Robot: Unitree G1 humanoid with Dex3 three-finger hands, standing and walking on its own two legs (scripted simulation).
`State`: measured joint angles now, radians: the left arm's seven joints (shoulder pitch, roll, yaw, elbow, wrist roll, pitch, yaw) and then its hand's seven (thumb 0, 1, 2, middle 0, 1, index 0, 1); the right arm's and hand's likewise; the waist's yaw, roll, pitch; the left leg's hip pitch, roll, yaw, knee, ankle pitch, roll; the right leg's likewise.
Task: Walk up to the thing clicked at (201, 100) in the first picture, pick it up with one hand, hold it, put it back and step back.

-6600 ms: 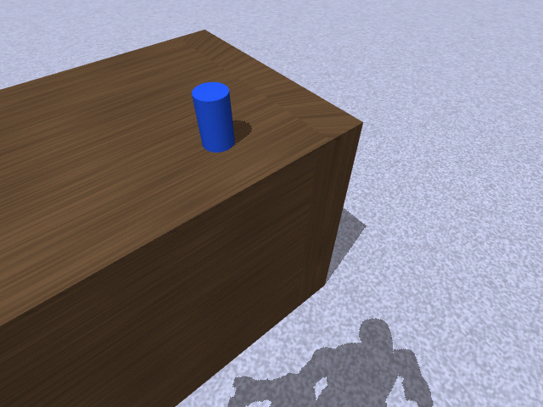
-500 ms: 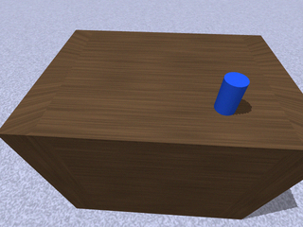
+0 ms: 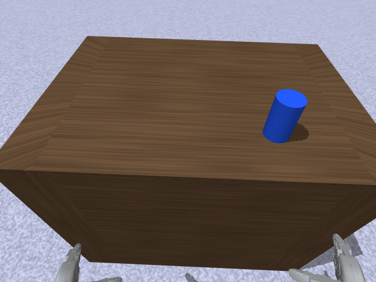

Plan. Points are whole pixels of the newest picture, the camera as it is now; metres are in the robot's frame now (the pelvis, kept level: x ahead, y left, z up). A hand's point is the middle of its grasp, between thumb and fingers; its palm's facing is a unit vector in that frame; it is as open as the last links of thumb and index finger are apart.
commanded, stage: rise first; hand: right
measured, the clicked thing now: (283, 117) +0.50 -0.22 +0.08
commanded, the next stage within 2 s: go down in 1.52 s
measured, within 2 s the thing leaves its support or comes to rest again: neither
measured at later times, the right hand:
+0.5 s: hand (349, 242) +0.20 -0.27 +0.06, palm faces +0.35 +0.85 -0.39, open 17.6 cm
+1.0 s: hand out of the picture +0.18 -0.27 +0.14, palm faces +0.40 +0.81 -0.43, open 17.7 cm
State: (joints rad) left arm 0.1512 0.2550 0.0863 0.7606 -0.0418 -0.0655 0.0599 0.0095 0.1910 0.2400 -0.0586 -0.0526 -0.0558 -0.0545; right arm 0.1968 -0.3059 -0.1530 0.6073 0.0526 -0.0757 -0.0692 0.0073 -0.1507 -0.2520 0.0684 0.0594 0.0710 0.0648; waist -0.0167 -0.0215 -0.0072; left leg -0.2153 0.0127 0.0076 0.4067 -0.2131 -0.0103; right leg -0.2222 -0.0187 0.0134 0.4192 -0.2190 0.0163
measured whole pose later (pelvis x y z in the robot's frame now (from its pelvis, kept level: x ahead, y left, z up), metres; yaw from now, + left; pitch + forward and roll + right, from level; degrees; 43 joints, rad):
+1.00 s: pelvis -0.01 +0.00 +0.00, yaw -1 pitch -5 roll +0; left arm 0.27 0.21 0.16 0.59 -0.02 -0.10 0.02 -0.01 -0.55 0.04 -0.06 -0.04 -0.05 -0.05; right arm 0.44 -0.34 -0.36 -0.24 0.06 -0.27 -0.02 -0.01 0.60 -0.03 0.05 0.05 0.06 0.06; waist -0.06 -0.05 0.05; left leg -0.11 0.03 0.02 0.41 -0.22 -0.01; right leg -0.11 0.00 0.03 0.40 -0.21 0.01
